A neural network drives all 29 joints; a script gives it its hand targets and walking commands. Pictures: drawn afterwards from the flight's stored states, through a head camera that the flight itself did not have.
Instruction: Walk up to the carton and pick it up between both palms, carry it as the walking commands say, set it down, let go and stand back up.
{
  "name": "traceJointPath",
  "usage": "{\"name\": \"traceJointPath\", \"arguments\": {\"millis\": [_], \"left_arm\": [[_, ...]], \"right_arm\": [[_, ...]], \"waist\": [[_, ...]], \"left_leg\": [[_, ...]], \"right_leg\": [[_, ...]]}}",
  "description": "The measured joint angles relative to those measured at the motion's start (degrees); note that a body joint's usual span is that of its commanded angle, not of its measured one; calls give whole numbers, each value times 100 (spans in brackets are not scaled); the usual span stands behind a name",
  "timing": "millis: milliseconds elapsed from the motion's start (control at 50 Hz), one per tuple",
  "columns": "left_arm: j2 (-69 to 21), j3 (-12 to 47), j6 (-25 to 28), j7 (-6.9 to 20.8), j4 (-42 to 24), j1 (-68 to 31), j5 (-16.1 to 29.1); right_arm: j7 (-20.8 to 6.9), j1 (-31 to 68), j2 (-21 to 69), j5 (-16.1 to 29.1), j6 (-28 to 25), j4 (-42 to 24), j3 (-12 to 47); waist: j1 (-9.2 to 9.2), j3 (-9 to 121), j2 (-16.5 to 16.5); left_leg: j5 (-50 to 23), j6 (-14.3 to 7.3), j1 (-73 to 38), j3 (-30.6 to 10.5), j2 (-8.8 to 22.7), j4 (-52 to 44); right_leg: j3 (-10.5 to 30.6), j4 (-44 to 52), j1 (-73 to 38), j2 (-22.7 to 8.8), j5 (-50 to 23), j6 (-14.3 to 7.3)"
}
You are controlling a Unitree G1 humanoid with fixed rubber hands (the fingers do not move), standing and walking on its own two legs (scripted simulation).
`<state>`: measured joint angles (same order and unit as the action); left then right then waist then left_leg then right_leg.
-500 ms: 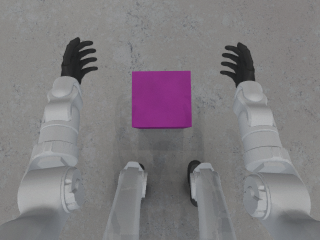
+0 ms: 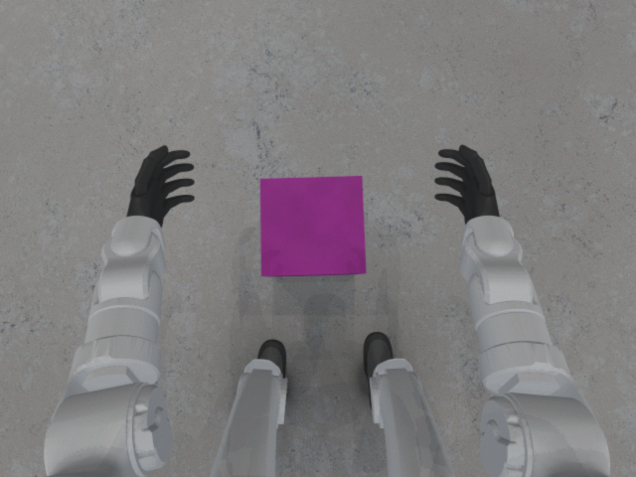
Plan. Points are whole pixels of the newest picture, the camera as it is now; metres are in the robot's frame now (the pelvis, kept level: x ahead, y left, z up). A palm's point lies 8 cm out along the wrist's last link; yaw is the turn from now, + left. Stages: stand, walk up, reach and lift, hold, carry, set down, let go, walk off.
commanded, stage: let go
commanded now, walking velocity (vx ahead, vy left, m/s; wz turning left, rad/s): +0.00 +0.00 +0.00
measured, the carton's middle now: (313, 232) +0.44 +0.04 -0.56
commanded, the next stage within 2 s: stand in 1.00 s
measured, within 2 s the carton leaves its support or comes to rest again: neither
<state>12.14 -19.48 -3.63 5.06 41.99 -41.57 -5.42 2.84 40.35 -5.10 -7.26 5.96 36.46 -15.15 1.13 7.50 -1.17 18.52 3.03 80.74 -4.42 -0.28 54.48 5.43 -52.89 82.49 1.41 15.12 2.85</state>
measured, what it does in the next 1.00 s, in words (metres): rises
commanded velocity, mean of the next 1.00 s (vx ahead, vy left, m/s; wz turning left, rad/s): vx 0.00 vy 0.00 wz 0.00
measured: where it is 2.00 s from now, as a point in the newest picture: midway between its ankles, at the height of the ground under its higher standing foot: (324, 392)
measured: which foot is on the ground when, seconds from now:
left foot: down 0.00-1.00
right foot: down 0.00-1.00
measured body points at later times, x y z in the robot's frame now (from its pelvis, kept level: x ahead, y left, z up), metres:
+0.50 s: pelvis +0.06 +0.00 +0.08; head +0.15 +0.00 +0.52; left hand +0.27 +0.24 +0.00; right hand +0.28 -0.23 +0.00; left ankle +0.03 +0.15 -0.65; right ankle +0.06 -0.14 -0.65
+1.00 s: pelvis +0.06 +0.00 +0.10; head +0.09 +0.01 +0.54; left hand +0.24 +0.24 +0.02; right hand +0.24 -0.23 +0.02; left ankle +0.03 +0.15 -0.65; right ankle +0.06 -0.14 -0.65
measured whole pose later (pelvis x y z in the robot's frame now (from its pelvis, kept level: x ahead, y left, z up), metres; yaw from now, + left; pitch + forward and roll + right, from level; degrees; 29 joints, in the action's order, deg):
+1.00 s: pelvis +0.06 +0.00 +0.10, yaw +1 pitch -4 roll +0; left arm 12.7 -1.7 -8.1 4.1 23.8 11.3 -1.6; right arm -4.0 -12.5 -12.7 -0.6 7.6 23.9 -2.7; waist 0.1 -6.9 -0.3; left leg 16.1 1.8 3.2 -4.9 0.6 23.4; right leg 3.8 -23.4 5.0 -0.5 14.2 1.9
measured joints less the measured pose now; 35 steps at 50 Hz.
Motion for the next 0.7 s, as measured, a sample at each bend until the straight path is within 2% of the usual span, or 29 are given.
{"name": "traceJointPath", "arguments": {"millis": [140,360,520,700], "left_arm": [[-23,497,-74,35,-751,1547,89],[-23,1148,324,-7,-864,3380,383],[-2,1554,424,-142,-1399,4772,483],[3,1758,116,-123,-1661,5397,522]], "right_arm": [[-129,-1524,18,86,78,-665,346],[-387,-3376,-366,467,-404,-545,677],[-500,-4702,-482,614,-602,-904,885],[-628,-5425,-652,697,-339,-1100,1119]], "waist": [[-25,137,45],[-2,-65,125],[-62,-585,107],[-80,-1158,147]], "left_leg": [[1,-33,-1073,26,33,-530],[-71,-60,-3539,20,90,-1577],[-243,-63,-5464,-64,92,-2464],[-319,-87,-7119,-73,124,-3054]], "right_leg": [[3,512,-1064,-22,12,-22],[-40,1531,-3532,-62,-32,-74],[-150,2323,-5458,-135,-109,-117],[-183,2920,-7126,-153,-178,-126]]}}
